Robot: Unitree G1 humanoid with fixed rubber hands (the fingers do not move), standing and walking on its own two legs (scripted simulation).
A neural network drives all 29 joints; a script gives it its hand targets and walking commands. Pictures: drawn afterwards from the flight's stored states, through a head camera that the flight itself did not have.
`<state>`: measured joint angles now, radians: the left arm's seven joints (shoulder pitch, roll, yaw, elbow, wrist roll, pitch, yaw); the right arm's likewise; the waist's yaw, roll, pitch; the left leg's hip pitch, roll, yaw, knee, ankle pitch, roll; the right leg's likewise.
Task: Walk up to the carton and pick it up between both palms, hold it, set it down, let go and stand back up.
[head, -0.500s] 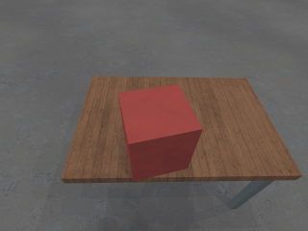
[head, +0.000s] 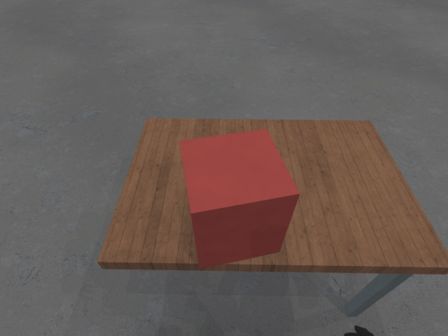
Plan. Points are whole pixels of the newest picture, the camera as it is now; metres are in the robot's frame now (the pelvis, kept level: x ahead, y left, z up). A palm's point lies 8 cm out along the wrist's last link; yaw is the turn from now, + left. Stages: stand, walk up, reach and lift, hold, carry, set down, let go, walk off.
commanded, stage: walk up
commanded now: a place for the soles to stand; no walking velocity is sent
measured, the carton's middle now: (232, 199) +0.44 -0.01 -0.06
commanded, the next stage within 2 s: reach and lift in 1.34 s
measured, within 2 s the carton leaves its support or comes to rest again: neither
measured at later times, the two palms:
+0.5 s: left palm out of the picture +0.06 +0.25 -0.11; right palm out of the picture +0.09 -0.28 -0.10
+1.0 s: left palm out of the picture +0.07 +0.25 -0.11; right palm out of the picture +0.11 -0.28 -0.10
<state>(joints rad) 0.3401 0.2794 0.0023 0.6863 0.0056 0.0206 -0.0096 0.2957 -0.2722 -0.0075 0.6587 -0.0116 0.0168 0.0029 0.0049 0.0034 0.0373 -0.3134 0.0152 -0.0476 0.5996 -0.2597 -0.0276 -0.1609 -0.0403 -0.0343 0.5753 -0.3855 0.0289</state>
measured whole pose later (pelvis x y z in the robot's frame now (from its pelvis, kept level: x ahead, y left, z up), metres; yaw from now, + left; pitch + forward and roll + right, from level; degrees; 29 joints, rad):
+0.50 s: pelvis +0.01 -0.01 +0.00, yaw +1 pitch -1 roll +0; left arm 0.36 0.29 0.01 0.68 0.01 0.03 -0.02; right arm 0.34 -0.28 -0.02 0.66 -0.02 0.01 -0.01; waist 0.01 0.00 0.05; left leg -0.33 0.02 -0.07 0.62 -0.27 -0.05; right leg -0.17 -0.03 -0.06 0.61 -0.41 0.01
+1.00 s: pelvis +0.00 -0.02 -0.01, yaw +2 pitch -2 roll -1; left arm 0.33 0.30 0.01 0.64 0.02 0.04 -0.02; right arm 0.31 -0.28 -0.02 0.64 -0.02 0.02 -0.01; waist 0.01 -0.01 0.06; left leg -0.34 0.02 -0.09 0.65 -0.28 -0.05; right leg -0.17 -0.03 -0.08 0.63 -0.43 0.01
